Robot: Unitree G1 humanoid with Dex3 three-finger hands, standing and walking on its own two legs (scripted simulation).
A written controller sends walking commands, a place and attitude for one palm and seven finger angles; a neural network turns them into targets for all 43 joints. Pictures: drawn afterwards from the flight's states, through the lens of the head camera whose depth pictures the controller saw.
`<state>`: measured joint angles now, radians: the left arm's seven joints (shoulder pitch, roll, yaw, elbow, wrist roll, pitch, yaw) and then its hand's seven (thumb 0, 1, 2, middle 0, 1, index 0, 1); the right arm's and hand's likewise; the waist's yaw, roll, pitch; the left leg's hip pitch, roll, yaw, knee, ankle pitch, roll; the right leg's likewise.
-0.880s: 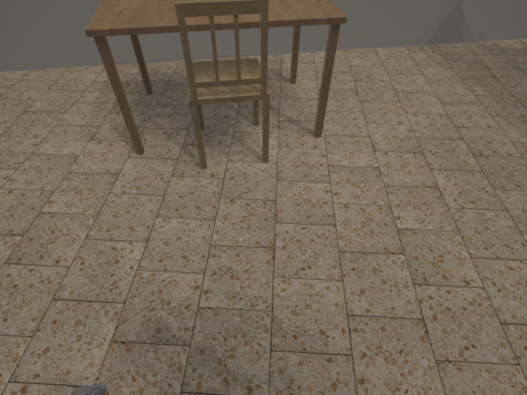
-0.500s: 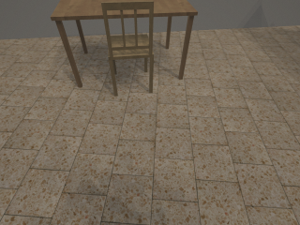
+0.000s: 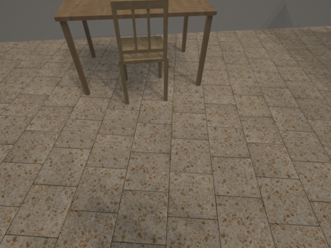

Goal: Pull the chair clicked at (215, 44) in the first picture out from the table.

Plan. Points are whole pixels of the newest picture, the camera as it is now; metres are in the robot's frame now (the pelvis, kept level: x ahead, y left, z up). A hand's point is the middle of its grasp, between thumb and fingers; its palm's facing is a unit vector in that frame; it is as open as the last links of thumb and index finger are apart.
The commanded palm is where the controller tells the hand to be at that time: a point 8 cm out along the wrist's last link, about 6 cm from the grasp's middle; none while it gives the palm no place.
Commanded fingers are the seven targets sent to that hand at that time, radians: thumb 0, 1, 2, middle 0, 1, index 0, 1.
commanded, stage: look at it before walking up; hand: left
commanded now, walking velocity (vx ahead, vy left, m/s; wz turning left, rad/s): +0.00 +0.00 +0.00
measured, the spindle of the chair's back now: (134, 30) +1.46 +0.31 -0.11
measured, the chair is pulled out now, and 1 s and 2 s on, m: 0.00 0.00 0.00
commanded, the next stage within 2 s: walk to a spot facing it in 0.56 s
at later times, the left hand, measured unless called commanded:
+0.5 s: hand out of the picture +0.08 +0.25 -0.16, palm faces -0.02 -0.94 -0.33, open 7.4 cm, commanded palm none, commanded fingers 0.00 0.90 0.90 -0.20 -0.30 -0.20 -0.30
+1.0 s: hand out of the picture +0.04 +0.21 -0.20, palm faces +0.01 -0.99 -0.16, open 7.4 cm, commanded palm none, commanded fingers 0.00 0.90 0.90 -0.20 -0.30 -0.20 -0.30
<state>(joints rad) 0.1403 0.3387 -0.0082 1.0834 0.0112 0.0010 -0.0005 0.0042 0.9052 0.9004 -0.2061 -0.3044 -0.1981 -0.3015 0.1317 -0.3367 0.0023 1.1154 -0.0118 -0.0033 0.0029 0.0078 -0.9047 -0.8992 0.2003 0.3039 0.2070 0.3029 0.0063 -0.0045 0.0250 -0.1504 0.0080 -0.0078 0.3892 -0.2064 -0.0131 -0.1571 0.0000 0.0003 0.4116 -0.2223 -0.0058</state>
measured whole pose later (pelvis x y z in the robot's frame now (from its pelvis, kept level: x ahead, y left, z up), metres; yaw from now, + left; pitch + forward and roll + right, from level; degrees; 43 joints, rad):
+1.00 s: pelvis +0.07 +0.02 -0.02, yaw -2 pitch -1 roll -1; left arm 0.38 0.21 0.02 1.12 0.02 0.01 -0.01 0.00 0.91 0.90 -0.20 -0.30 -0.20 -0.30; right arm 0.32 -0.20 -0.01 1.12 -0.03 -0.04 0.00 0.01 -0.91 -0.90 0.20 0.30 0.20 0.30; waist 0.01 -0.04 -0.03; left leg -0.14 0.03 0.07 0.56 -0.42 0.01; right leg -0.21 0.00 0.01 0.70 -0.42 -0.01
